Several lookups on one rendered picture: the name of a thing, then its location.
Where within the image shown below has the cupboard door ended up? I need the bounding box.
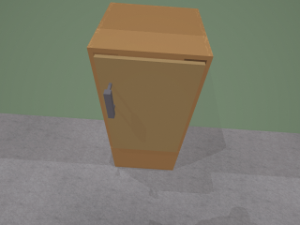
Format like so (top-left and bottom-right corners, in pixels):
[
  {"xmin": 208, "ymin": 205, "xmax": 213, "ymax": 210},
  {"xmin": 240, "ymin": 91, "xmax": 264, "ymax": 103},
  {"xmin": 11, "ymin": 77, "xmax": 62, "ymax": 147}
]
[{"xmin": 93, "ymin": 54, "xmax": 206, "ymax": 153}]

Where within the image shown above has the handle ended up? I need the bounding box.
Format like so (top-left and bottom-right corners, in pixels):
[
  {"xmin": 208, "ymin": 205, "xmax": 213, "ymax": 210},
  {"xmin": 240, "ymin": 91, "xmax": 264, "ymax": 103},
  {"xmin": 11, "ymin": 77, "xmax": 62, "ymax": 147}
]
[{"xmin": 103, "ymin": 82, "xmax": 115, "ymax": 119}]

